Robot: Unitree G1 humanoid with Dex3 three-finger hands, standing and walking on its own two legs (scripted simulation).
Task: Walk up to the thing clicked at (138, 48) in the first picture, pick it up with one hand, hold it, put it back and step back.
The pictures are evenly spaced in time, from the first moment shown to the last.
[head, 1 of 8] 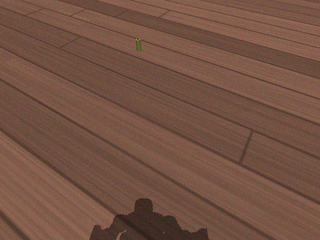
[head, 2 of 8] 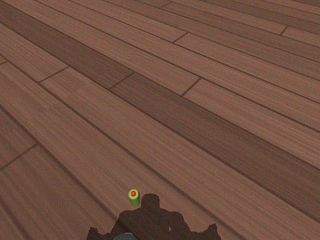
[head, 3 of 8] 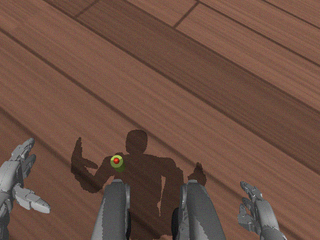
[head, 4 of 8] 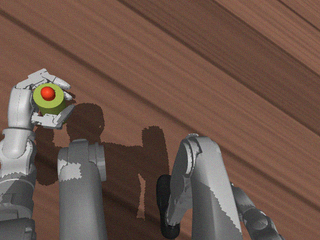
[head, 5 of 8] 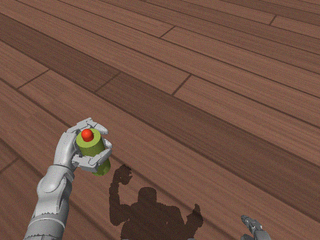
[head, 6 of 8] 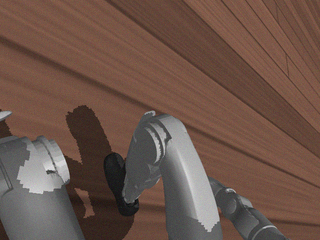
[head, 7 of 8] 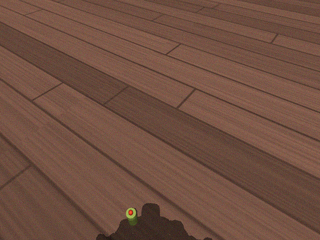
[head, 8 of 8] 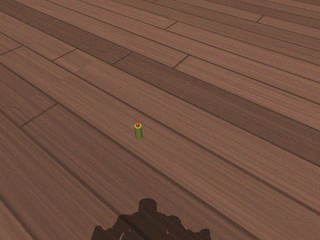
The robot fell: no
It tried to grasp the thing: yes
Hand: left
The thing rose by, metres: 0.70
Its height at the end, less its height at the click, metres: +0.00
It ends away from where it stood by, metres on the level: 0.01
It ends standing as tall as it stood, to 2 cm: yes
